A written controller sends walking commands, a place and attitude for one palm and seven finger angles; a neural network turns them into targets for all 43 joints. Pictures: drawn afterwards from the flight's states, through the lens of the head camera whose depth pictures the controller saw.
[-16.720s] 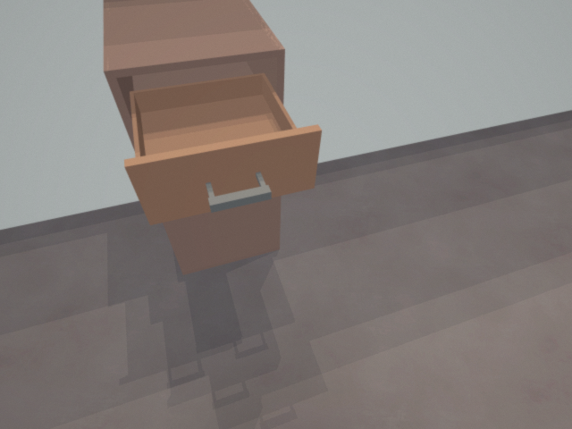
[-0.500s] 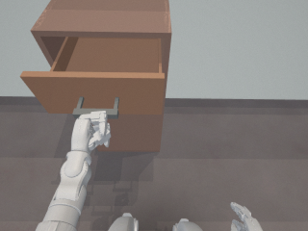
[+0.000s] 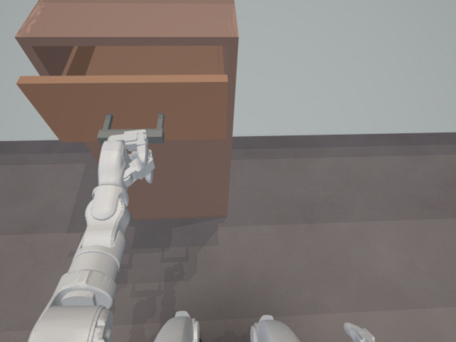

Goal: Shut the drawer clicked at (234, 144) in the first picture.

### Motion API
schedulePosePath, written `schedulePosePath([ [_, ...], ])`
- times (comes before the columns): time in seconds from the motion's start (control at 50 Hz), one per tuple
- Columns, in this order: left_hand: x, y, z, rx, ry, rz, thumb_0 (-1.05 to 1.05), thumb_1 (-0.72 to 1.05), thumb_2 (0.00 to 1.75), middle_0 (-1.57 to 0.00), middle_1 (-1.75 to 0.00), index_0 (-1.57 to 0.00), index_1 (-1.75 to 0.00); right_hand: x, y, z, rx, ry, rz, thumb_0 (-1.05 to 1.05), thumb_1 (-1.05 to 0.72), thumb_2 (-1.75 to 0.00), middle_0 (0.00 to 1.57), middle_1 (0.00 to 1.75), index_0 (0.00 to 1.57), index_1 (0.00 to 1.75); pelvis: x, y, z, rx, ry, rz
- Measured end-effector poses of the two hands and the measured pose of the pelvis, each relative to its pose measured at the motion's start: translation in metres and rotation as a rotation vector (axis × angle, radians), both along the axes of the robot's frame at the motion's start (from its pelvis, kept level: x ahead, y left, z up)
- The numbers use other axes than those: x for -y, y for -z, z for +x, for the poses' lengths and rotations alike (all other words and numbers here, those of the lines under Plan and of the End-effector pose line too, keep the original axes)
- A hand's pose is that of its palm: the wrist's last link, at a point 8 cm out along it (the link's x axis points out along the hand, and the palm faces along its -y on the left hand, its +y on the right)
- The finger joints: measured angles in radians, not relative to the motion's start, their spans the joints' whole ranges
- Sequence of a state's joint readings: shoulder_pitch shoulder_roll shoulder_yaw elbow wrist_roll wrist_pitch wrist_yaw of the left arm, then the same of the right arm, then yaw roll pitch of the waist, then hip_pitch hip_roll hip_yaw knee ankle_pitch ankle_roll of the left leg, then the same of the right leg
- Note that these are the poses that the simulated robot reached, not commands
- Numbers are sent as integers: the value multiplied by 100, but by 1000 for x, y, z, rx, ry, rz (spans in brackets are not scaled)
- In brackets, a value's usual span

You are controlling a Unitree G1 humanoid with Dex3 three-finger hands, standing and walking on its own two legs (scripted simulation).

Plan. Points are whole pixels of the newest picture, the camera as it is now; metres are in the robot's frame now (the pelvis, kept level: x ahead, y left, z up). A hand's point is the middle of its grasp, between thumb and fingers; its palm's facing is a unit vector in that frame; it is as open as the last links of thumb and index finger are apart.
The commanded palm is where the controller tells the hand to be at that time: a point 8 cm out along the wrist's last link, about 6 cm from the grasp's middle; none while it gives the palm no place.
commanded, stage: push the drawer shut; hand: left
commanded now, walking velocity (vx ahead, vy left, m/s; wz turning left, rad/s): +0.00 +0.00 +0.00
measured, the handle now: (133, 127) +0.49 +0.18 +0.06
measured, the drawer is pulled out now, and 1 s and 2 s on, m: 0.10 0.00 0.00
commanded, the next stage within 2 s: pull the fist back off the drawer in 1.14 s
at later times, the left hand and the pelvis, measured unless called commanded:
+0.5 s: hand (153, 135) +0.48 +0.14 +0.06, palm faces +0.02 -1.00 -0.04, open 3.3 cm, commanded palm +0.46 +0.19 +0.06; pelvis -0.01 +0.00 -0.01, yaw -1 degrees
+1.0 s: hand (151, 119) +0.52 +0.15 +0.05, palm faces +0.03 -1.00 -0.04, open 2.8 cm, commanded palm +0.53 +0.19 +0.06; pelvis -0.01 +0.01 -0.02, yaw -1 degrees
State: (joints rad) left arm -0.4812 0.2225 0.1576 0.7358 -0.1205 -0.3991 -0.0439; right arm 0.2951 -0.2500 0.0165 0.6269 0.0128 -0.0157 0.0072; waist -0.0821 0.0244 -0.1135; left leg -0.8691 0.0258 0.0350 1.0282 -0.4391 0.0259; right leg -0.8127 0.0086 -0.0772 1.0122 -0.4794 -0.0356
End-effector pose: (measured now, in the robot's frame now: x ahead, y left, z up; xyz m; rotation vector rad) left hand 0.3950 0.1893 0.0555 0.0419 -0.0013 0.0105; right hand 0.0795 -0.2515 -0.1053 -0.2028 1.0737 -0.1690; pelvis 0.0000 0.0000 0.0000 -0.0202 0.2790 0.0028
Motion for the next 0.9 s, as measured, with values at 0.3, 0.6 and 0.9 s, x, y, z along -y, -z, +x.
schedulePosePath([
  [0.3,-1,-1,32,-5,-8,-4,2,87,93,-141,-160,-140,-160,5,8,-30,-85,27,-11,1,-91,-90,20,30,20,30,1,5,-5,-30,3,-3],
  [0.6,-2,-2,71,-7,-16,-8,3,86,92,-140,-160,-140,-160,4,11,-65,-193,66,-20,1,-91,-90,20,30,20,30,-1,10,-5,-76,8,-11],
  [0.9,-9,2,103,-17,-9,-5,-2,79,94,-140,-160,-139,-160,-3,10,-94,-306,96,-33,0,-91,-90,20,30,20,30,-6,16,-2,-125,10,-27],
])
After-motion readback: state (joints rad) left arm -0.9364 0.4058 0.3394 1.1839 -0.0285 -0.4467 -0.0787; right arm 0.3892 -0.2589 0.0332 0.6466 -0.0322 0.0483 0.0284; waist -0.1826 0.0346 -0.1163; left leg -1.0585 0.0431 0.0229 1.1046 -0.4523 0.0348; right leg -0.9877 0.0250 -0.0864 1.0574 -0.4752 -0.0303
